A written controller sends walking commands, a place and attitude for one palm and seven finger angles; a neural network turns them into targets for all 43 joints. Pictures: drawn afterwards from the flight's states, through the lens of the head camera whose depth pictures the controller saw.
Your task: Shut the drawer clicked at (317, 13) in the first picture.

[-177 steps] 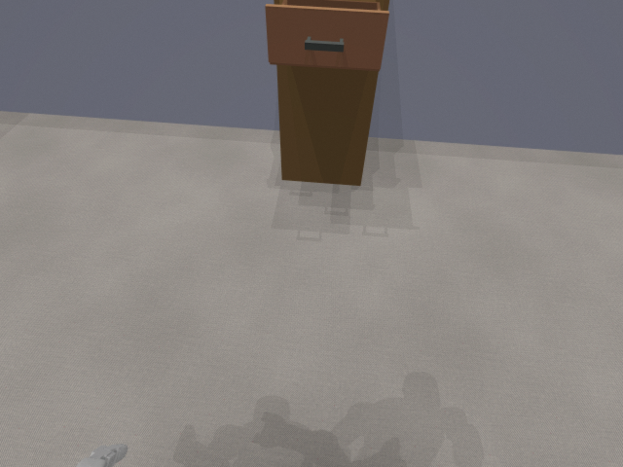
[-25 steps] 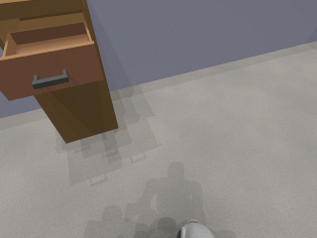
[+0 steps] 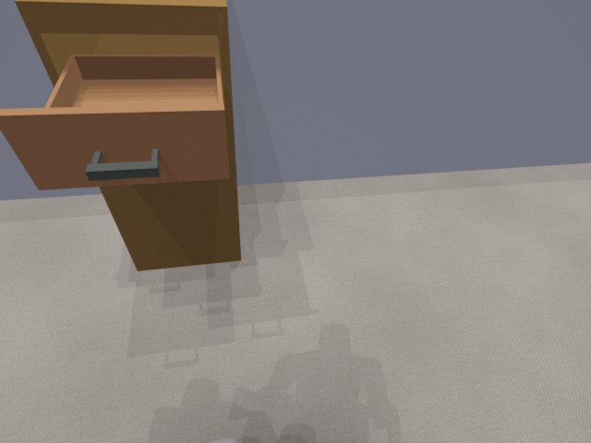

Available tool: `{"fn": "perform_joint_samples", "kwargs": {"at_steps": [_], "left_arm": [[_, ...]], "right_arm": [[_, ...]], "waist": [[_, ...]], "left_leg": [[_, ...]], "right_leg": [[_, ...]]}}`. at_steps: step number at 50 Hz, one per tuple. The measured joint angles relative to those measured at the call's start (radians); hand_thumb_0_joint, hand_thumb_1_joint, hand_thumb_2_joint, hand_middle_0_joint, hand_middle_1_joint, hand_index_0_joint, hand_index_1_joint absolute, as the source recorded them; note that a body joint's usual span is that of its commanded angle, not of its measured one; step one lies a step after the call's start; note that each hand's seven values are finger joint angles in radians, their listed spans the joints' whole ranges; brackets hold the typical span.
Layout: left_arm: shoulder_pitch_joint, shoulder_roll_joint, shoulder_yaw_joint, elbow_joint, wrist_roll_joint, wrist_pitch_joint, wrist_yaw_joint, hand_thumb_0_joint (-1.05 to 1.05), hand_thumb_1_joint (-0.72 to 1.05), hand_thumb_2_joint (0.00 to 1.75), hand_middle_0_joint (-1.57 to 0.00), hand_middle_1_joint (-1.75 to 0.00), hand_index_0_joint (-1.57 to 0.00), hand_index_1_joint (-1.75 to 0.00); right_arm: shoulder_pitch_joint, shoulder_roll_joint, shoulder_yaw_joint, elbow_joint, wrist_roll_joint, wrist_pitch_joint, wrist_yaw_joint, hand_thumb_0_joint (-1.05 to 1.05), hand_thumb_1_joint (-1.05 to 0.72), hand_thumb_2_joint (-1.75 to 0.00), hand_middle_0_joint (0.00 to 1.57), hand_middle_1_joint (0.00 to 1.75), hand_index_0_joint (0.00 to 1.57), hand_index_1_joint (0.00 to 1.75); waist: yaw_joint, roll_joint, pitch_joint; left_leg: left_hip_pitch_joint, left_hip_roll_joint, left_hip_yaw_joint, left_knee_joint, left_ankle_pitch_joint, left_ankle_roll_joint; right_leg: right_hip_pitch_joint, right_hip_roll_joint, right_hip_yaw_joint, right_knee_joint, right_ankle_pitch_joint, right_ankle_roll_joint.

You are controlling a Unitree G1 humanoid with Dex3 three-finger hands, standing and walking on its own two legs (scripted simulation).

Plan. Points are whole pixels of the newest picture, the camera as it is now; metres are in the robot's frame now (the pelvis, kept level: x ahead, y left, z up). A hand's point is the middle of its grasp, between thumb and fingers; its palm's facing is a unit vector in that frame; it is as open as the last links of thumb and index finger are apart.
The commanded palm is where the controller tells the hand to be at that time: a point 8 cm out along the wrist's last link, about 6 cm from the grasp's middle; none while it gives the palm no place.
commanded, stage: turn to face it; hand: left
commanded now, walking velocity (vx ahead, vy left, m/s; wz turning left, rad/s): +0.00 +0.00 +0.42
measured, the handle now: (125, 162) +0.54 +0.33 +0.05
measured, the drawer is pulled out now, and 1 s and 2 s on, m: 0.30 0.30 0.30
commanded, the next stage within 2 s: take the last steps up to it in 0.46 s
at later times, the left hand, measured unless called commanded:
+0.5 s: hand out of the picture +0.04 +0.20 -0.15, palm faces +0.19 -0.94 -0.27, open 7.4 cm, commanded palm none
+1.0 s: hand out of the picture -0.10 +0.10 -0.14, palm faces +0.40 -0.89 -0.21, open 7.3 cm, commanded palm none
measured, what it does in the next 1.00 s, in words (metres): steps on the spot, turning left: left foot, then right foot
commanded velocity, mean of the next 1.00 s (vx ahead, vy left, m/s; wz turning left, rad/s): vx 0.14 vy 0.03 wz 0.20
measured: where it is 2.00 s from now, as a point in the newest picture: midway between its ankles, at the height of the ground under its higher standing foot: (241, 424)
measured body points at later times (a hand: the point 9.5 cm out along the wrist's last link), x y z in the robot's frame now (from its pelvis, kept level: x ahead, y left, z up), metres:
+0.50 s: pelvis +0.01 -0.02 +0.01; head +0.03 -0.02 +0.46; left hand +0.03 +0.25 -0.13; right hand +0.10 -0.24 -0.14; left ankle +0.05 +0.09 -0.73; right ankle +0.02 -0.14 -0.70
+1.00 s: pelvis +0.03 -0.03 +0.02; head +0.04 -0.05 +0.47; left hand -0.12 +0.15 -0.12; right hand +0.14 -0.25 -0.14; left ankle +0.00 +0.14 -0.67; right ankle +0.02 -0.13 -0.73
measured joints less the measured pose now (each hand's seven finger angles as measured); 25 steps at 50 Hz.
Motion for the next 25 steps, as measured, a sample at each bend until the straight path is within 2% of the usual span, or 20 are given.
{"fn": "perform_joint_samples", "kwargs": {"at_steps": [1,2,4,5,7,10,14,18,22,25], "left_arm": [[0.013,0.004,0.002,-0.001,-0.002,0.005,-0.001,-0.01,0.92,0.90,-0.20,-0.30,-0.21,-0.30],[0.023,0.010,0.006,0.001,-0.007,0.014,-0.003,0.00,0.92,0.90,-0.20,-0.30,-0.21,-0.30],[0.035,0.025,0.009,0.003,-0.012,0.039,-0.003,0.00,0.92,0.90,-0.20,-0.30,-0.20,-0.30],[0.039,0.031,0.012,0.006,-0.010,0.049,-0.002,0.00,0.91,0.90,-0.20,-0.30,-0.20,-0.30],[0.040,0.041,0.018,0.013,-0.007,0.060,-0.004,0.00,0.91,0.90,-0.20,-0.30,-0.20,-0.30],[0.042,0.055,0.024,0.012,-0.006,0.059,-0.007,0.01,0.91,0.90,-0.20,-0.30,-0.20,-0.30],[0.052,0.068,0.027,0.010,-0.006,0.061,-0.005,0.01,0.91,0.90,-0.20,-0.30,-0.20,-0.30],[0.055,0.067,0.024,0.012,-0.007,0.067,-0.001,0.01,0.91,0.90,-0.20,-0.30,-0.20,-0.30],[0.044,0.050,0.016,0.007,-0.009,0.069,0.001,0.01,0.91,0.90,-0.20,-0.30,-0.20,-0.30],[0.035,0.028,0.005,-0.004,-0.012,0.059,0.003,0.01,0.91,0.90,-0.20,-0.30,-0.20,-0.30]], "right_arm": [[-0.001,-0.006,0.000,-0.010,-0.001,-0.003,0.003,0.01,-0.92,-0.90,0.19,0.30,0.20,0.29],[-0.007,-0.006,-0.001,-0.017,-0.004,-0.008,0.003,0.01,-0.92,-0.90,0.19,0.30,0.20,0.29],[-0.021,-0.006,0.004,-0.034,-0.006,-0.016,0.000,0.01,-0.92,-0.90,0.19,0.30,0.20,0.29],[-0.025,-0.006,0.007,-0.040,-0.006,-0.020,-0.003,0.01,-0.92,-0.90,0.20,0.30,0.20,0.29],[-0.029,-0.005,0.011,-0.046,-0.005,-0.024,-0.011,0.01,-0.91,-0.90,0.20,0.30,0.20,0.29],[-0.030,-0.002,0.018,-0.044,-0.001,-0.023,-0.016,0.01,-0.91,-0.90,0.20,0.30,0.20,0.29],[-0.027,0.001,0.018,-0.038,0.005,-0.021,-0.017,0.01,-0.91,-0.90,0.20,0.30,0.20,0.29],[-0.023,-0.003,0.013,-0.033,0.004,-0.015,-0.014,0.01,-0.91,-0.90,0.20,0.30,0.20,0.30],[-0.023,-0.010,0.008,-0.029,-0.001,-0.006,-0.012,0.01,-0.91,-0.90,0.20,0.30,0.20,0.30],[-0.021,-0.021,0.002,-0.023,-0.002,0.002,-0.009,0.01,-0.91,-0.90,0.20,0.30,0.20,0.30]], "waist": [[0.004,-0.003,0.001],[0.004,-0.015,0.004],[0.011,-0.027,0.020],[0.012,-0.026,0.027],[0.012,-0.019,0.038],[0.019,-0.012,0.043],[0.023,-0.004,0.032],[0.017,0.006,0.018],[0.004,0.021,0.012],[-0.004,0.038,0.009]], "left_leg": [[0.034,-0.006,0.002,-0.062,0.041,0.008],[0.036,-0.025,0.003,-0.071,0.042,0.038],[0.026,-0.045,0.004,-0.054,0.029,0.091],[0.031,-0.051,0.002,-0.064,0.031,0.105],[0.047,-0.063,-0.010,-0.113,0.057,0.109],[0.080,-0.082,-0.026,-0.205,0.109,0.114],[0.114,-0.098,-0.048,-0.289,0.156,0.112],[0.130,-0.110,-0.067,-0.322,0.176,0.105],[0.126,-0.117,-0.083,-0.318,0.182,0.091],[0.109,-0.122,-0.098,-0.295,0.181,0.075]], "right_leg": [[-0.010,-0.013,-0.007,0.040,-0.025,0.010],[-0.032,-0.036,0.000,0.095,-0.050,0.022],[-0.110,-0.036,0.097,0.275,-0.193,0.052],[-0.149,-0.027,0.142,0.363,-0.223,0.059],[-0.213,-0.015,0.209,0.495,-0.205,0.069],[-0.269,-0.016,0.271,0.573,-0.113,0.084],[-0.277,-0.024,0.305,0.543,-0.052,0.100],[-0.238,-0.020,0.310,0.444,-0.069,0.106],[-0.182,-0.001,0.300,0.313,-0.111,0.097],[-0.125,0.022,0.292,0.184,-0.093,0.082]]}}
